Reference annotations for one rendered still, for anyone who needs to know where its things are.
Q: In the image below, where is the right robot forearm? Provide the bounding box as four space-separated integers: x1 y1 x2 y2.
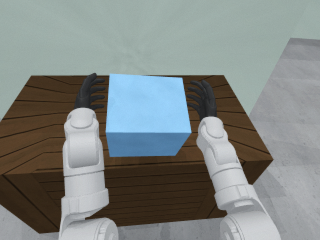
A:
196 116 281 240

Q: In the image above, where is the robot left hand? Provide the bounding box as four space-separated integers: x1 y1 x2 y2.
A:
73 73 106 110

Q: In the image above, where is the left robot forearm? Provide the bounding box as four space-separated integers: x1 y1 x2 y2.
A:
58 107 109 240

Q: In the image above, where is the carton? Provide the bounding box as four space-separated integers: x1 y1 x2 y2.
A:
105 73 192 157

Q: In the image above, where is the pedestal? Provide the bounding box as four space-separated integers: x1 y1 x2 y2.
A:
0 75 274 234

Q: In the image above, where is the robot right upper arm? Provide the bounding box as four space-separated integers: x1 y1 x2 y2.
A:
220 210 280 240

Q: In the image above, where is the robot right hand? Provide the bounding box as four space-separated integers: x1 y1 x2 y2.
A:
186 79 217 122

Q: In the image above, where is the robot left upper arm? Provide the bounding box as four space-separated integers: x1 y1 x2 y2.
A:
60 217 119 240

